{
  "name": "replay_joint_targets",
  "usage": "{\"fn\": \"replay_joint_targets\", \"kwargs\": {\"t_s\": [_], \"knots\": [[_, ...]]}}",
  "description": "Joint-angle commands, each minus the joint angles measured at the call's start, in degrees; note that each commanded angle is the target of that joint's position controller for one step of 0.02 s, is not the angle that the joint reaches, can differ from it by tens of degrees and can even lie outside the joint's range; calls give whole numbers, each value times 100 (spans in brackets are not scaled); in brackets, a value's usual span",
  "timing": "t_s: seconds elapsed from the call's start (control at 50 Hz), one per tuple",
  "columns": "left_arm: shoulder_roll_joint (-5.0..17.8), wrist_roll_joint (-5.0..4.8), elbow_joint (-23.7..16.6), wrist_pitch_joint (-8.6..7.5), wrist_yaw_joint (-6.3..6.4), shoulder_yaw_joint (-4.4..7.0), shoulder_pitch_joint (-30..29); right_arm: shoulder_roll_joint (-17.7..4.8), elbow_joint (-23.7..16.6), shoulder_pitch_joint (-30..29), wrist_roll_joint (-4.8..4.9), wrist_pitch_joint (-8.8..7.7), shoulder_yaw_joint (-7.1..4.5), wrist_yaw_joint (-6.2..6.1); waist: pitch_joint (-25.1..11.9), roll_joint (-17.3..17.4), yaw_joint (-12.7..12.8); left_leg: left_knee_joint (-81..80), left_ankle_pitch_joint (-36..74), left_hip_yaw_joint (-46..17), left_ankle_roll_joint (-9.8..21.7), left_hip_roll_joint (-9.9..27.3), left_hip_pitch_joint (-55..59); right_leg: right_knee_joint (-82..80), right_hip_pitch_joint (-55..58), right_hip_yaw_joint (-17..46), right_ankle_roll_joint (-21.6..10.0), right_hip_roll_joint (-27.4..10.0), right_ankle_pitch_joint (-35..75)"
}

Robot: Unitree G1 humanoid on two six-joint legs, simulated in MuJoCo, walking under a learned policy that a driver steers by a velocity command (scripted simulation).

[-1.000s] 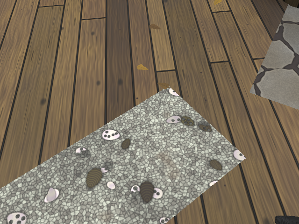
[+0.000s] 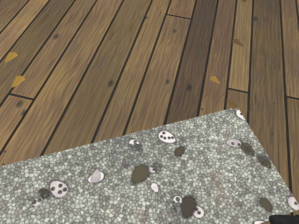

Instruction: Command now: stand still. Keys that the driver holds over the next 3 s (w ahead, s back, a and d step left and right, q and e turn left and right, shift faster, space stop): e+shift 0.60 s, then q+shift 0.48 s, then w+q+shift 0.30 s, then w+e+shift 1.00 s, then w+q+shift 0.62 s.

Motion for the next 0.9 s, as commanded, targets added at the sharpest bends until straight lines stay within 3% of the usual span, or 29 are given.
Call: {"fn": "replay_joint_targets", "kwargs": {"t_s": [0.02,0.04,0.06,0.1,0.18,0.3,0.38,0.4,0.42,0.44,0.46,0.48,0.5,0.52,0.54,0.56,0.6,0.64,0.68,0.74,0.78,0.82,0.86,0.9], "knots": [[312,10,-214,92,86,11,74,-385,-70,-16,-64,-200,-31,-85,-1054,909,-96,-1395,2552,-791,943,1384,884,40,-37,370,105,-116,764],[338,-26,-137,134,96,26,290,-398,-41,-149,-153,-232,-33,-109,-969,990,-9,-1502,2457,-510,923,1318,653,-77,214,373,173,2,1005],[400,-56,-157,154,107,44,346,-502,-40,-243,-184,-241,-75,-145,-878,1058,0,-1579,2236,-367,933,1324,644,-230,201,322,220,46,1118],[504,-69,-297,178,134,63,185,-722,32,-167,-153,-186,-165,-227,-662,1033,-145,-1735,1649,-403,1023,1510,833,-365,-150,243,254,17,1160],[369,-50,-546,240,100,44,27,-679,180,-33,-119,-106,-201,-321,-436,865,-271,-1965,824,-544,1163,1931,1228,-489,-735,261,277,-243,1092],[161,-32,-848,272,-80,17,-15,-810,250,-146,-67,-96,-334,-236,-595,746,-241,-1696,1803,80,1116,2081,1519,-1325,-395,-121,93,-282,970],[211,-76,-1019,382,-198,98,132,-955,278,-231,119,-94,-433,-121,-857,859,-66,-1058,2559,464,736,2181,1787,-2312,199,-413,-237,-81,1170],[232,-81,-998,403,-195,142,312,-922,320,-254,186,-83,-440,-95,-908,809,76,-669,2459,685,496,2080,1649,-2875,619,-509,-386,61,1593],[402,-53,-922,394,-127,237,625,-788,466,-12,220,-77,-429,-52,-967,478,204,24,2066,962,138,1771,1295,-3513,1269,-355,-620,230,2363],[1114,-50,-914,352,0,474,1064,-601,406,11,86,-100,-385,-33,-986,-726,320,1615,617,1304,-375,1151,-45,-3987,2371,1036,-1110,-492,4683],[1726,93,-1100,246,18,545,994,-344,-65,-501,-155,-146,-266,-71,-1042,-1883,188,3143,-2493,739,-849,140,-1936,-3985,2930,3321,-2271,-1671,6293],[1479,200,-1135,48,-84,481,1040,-596,-79,-767,-122,-154,-329,-107,-1626,-910,475,3960,-2627,-394,-847,72,-2183,-4157,2937,3368,-2689,-1876,5862],[1347,153,-1059,-73,-98,431,877,-629,-132,-864,16,-177,-334,-131,-1360,-612,338,3987,-2084,-630,-700,123,-2363,-4298,2764,2960,-2425,-1574,4978],[1208,12,-1060,-107,-45,400,519,-649,-43,-765,35,-206,-355,-184,-1015,-278,106,3706,-1443,-744,-606,222,-2449,-4306,2563,2553,-2040,-1197,4439],[993,-90,-1126,-70,19,322,163,-767,19,-654,-26,-214,-390,-235,-872,-198,-63,3435,-1002,-803,-586,271,-2405,-4268,2344,2336,-1803,-1027,4394],[887,-97,-1209,-30,80,259,-52,-787,86,-514,-61,-219,-405,-236,-911,-286,-192,3372,-701,-794,-613,196,-2077,-4246,2081,2142,-1707,-855,4661],[895,-31,-1263,8,148,249,-70,-653,187,-306,-53,-242,-364,-197,-1121,-260,-244,3112,-330,-778,-709,-4,-1751,-4161,2027,2025,-1663,-667,4959],[778,12,-1247,11,185,177,-79,-568,385,-83,21,-207,-302,-177,-1253,-280,-189,2604,-102,-628,-830,18,-1568,-4081,2175,1704,-1611,-669,5110],[603,60,-1150,21,194,82,-46,-448,431,-113,44,-166,-226,-150,-1251,-433,-77,2069,21,-543,-892,146,-1209,-4040,2086,1486,-1557,-614,5006],[195,225,-968,-11,120,-125,-166,-318,483,-79,69,-144,-129,-54,-1108,-622,-6,1201,115,-453,-822,400,-288,-4151,1581,1205,-1523,-596,4520],[323,284,-844,-44,41,-121,-192,-503,429,-128,116,-136,-159,-20,-804,-695,89,935,-15,-315,-712,350,-3,-4238,1327,1234,-1566,-700,4062],[661,228,-778,-12,45,-15,-244,-791,278,-211,178,-139,-233,-8,-464,-723,140,823,-459,-184,-577,229,-300,-4114,1430,1369,-1634,-870,3971],[771,124,-734,49,113,45,-245,-796,210,-89,213,-176,-243,30,-376,-620,105,551,-564,-109,-438,183,-491,-3864,1735,1472,-1641,-1040,4310],[727,24,-707,97,195,69,-270,-708,239,215,206,-222,-232,87,-454,-468,-62,-202,215,-57,-255,136,-216,-3504,1879,1320,-1421,-995,4482]]}}
Next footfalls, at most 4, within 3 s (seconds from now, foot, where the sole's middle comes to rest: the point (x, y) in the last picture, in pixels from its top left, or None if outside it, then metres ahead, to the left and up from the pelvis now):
0.44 right None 0.02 -0.14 -0.77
0.92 left None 0.16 0.04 -0.77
1.28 right None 0.13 -0.20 -0.77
1.68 left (130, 220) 0.43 0.08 -0.77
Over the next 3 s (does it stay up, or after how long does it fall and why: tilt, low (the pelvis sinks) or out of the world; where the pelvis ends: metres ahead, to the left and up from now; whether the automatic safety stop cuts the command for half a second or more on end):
stays up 1.37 -0.48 -0.01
